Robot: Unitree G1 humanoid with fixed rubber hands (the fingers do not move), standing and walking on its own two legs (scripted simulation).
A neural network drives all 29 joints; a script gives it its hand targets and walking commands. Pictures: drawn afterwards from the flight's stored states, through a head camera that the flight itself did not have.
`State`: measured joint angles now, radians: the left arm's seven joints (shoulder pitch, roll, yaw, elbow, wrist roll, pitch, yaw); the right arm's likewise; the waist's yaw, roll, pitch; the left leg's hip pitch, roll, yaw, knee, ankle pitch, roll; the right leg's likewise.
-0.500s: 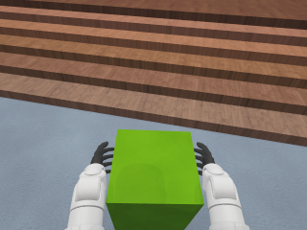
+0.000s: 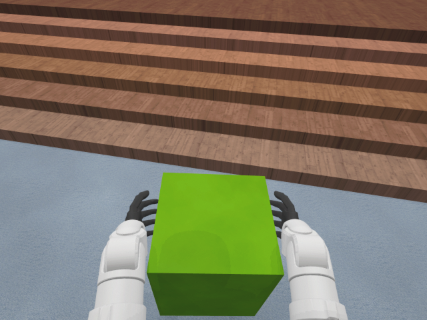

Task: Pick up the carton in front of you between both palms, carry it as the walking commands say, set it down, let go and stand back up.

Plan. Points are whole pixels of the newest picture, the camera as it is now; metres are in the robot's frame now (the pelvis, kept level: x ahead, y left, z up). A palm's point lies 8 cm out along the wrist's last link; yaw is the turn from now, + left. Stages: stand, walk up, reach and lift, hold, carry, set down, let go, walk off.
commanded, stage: carry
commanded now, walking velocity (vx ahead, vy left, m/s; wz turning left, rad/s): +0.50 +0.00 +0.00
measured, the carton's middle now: (211, 247) +0.30 +0.01 -0.02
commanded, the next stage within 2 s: none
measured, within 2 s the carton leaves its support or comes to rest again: neither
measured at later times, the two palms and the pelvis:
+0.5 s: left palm (160, 163) +0.44 +0.12 +0.09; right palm (291, 169) +0.43 -0.18 +0.08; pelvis +0.17 -0.01 -0.01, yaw -4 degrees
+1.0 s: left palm (190, 101) +0.73 +0.07 +0.09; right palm (284, 104) +0.73 -0.23 +0.08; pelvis +0.46 -0.08 +0.00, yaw -2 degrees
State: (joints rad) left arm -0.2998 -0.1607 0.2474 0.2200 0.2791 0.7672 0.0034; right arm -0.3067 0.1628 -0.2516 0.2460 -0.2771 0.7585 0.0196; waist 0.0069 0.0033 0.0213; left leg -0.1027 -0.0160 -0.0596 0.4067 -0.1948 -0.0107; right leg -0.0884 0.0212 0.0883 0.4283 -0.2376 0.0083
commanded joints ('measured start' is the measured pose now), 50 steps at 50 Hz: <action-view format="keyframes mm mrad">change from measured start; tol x32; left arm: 1 -580 -889 -660 -155 -352 26 -214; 50 -354 -877 -886 -631 -617 420 -182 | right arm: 1 -544 887 647 -157 344 31 181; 50 -306 861 859 -640 535 421 121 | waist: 1 -18 216 -279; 8 24 -276 -204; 22 -32 291 -433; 38 22 -306 -372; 50 19 -118 -294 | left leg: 1 -86 243 -225 -228 -599 83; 13 -532 52 168 261 -170 13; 20 67 32 245 -62 22 25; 23 439 467 -403 -156 -7 258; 33 -26 271 132 -210 -112 107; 41 -710 121 94 779 -289 29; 50 -590 80 233 300 37 22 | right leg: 1 -202 7 -115 246 -232 -3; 9 36 -380 431 -285 -401 -201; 17 186 -228 55 -132 176 -138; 25 -767 -99 -127 589 -291 -29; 36 8 -44 -334 28 47 -38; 39 322 -461 420 -211 -130 -265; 50 173 -259 -143 -209 354 -136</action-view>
